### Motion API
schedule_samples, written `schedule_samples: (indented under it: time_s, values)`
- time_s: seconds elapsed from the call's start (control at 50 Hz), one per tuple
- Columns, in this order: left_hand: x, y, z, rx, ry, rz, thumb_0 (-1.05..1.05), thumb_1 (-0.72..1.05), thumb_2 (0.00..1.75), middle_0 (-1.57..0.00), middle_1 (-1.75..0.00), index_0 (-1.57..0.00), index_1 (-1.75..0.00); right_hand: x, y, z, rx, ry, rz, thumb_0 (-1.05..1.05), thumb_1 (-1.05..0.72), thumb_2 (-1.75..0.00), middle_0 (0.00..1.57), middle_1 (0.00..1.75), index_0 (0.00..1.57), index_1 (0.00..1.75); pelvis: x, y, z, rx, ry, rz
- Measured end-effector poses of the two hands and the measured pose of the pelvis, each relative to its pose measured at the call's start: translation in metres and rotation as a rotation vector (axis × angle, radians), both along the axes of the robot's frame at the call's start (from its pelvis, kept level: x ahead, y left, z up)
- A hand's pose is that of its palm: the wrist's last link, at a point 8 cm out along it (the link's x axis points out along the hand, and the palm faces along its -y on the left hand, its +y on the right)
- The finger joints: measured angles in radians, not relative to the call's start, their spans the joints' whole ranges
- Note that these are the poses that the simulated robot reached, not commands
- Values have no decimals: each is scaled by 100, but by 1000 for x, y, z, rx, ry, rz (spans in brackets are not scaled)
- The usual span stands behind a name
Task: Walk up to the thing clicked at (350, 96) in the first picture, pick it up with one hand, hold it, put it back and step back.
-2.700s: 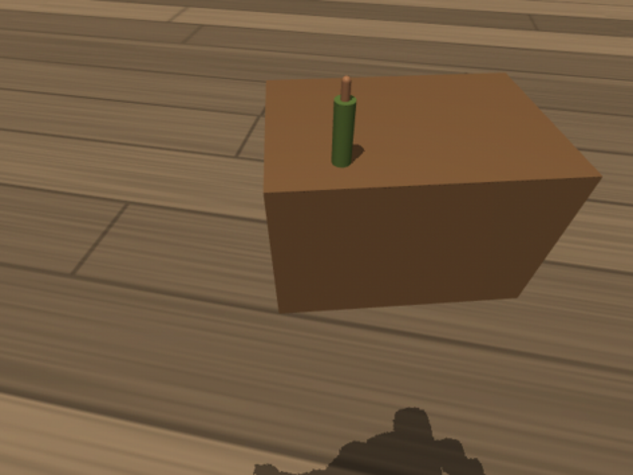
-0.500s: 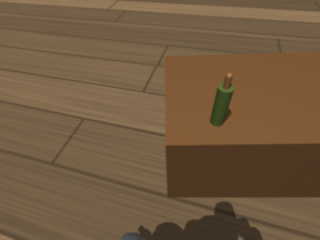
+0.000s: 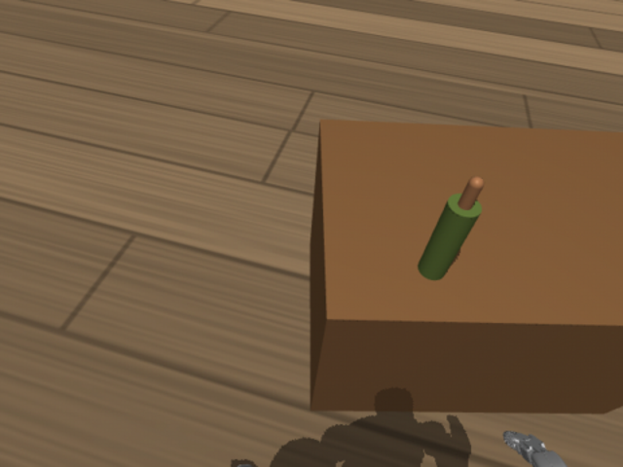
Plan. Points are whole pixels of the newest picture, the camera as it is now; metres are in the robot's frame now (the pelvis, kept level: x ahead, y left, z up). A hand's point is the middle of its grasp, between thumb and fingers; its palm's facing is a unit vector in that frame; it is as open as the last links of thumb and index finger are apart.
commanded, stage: walk up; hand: right
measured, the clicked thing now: (451, 230) +0.51 -0.25 -0.03
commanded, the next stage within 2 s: stand in 1.22 s
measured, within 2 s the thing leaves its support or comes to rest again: neither
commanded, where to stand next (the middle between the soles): +0.08 -0.01 m, yaw +1 degrees
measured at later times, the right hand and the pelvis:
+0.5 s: hand out of the picture +0.09 -0.27 -0.14, palm faces -0.02 +0.94 -0.34, open 7.3 cm; pelvis +0.02 -0.01 +0.02, yaw +0 degrees
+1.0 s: hand out of the picture +0.12 -0.27 -0.13, palm faces -0.04 +0.94 -0.33, open 7.3 cm; pelvis +0.03 -0.02 +0.02, yaw +1 degrees
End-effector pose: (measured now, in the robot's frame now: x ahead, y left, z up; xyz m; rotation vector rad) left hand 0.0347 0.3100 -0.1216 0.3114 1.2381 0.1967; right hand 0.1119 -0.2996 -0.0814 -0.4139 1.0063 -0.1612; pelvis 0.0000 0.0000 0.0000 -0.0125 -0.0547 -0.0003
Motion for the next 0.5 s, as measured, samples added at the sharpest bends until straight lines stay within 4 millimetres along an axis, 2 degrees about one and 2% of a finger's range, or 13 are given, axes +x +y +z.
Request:
schedule_samples:
  time_s: [0.08,0.16,0.24,0.36,0.5]
  values:
    - [-2,-3,7,48,1,13,1,91,90,-20,-30,-20,-30,4,-10,-18,34,17,-33,1,-90,-90,20,30,21,30,3,-8,-5,-16,-11,3]
    - [3,-7,15,63,11,6,1,91,90,-20,-30,-20,-30,-1,-10,-27,73,60,-59,1,-91,-90,20,30,21,30,8,-11,-1,10,-4,-5]
    - [23,-10,20,56,-12,-6,1,91,90,-20,-30,-20,-30,-14,-8,-33,91,118,-81,1,-91,-90,20,30,21,30,11,-10,3,9,-6,-3]
    - [63,-18,23,24,-71,-29,1,91,90,-20,-30,-20,-30,-30,-5,-28,92,194,-100,1,-91,-90,20,30,21,30,17,-11,11,11,1,0]
    - [93,-29,25,-10,-114,-41,1,91,90,-20,-30,-20,-30,-31,-12,-18,66,205,-123,1,-91,-90,20,30,21,30,21,-14,17,10,0,4]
